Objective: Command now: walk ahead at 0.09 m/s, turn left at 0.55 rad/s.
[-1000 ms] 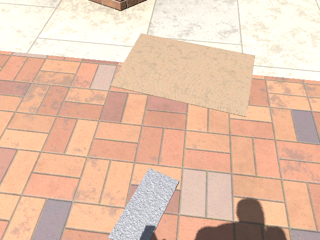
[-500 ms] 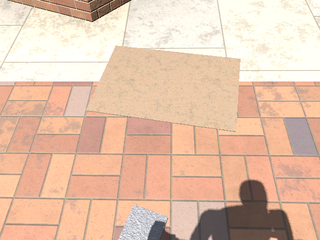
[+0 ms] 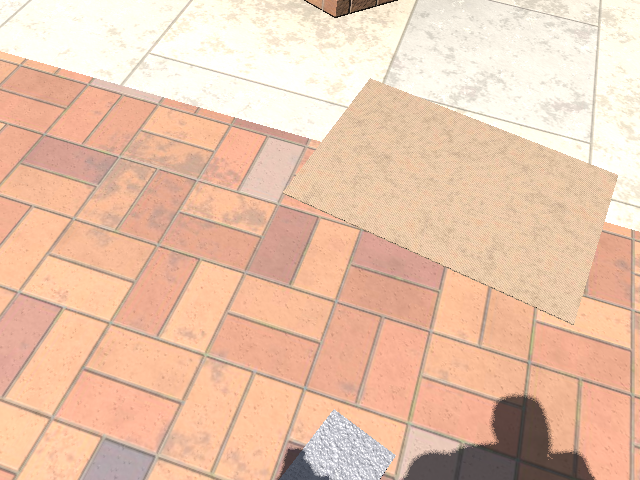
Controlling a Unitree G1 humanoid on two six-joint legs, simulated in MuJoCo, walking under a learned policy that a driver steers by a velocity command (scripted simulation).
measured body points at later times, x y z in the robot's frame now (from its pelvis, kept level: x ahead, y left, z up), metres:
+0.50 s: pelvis +0.13 -0.01 +0.00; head +0.15 -0.03 +0.45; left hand +0.07 +0.26 -0.12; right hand +0.36 -0.22 -0.09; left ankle +0.19 +0.16 -0.69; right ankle +0.07 -0.15 -0.75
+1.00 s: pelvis +0.36 +0.06 -0.01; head +0.38 +0.06 +0.44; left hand +0.56 +0.31 -0.09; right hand +0.38 -0.23 -0.13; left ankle +0.27 +0.17 -0.75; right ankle +0.51 -0.09 -0.69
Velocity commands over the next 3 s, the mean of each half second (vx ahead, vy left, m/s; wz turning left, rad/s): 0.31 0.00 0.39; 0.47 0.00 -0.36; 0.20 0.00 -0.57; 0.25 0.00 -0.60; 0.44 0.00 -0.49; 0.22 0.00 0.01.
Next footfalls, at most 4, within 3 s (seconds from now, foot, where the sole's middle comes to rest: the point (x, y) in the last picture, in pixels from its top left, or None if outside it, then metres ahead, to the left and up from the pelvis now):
0.24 right None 0.11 -0.14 -0.78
0.64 left None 0.31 0.18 -0.78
1.14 right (345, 396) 0.61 -0.08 -0.78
1.66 left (256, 356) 0.69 0.11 -0.78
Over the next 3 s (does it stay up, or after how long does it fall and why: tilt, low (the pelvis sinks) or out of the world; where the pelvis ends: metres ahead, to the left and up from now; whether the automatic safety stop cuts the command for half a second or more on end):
stays up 0.89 -0.37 -0.01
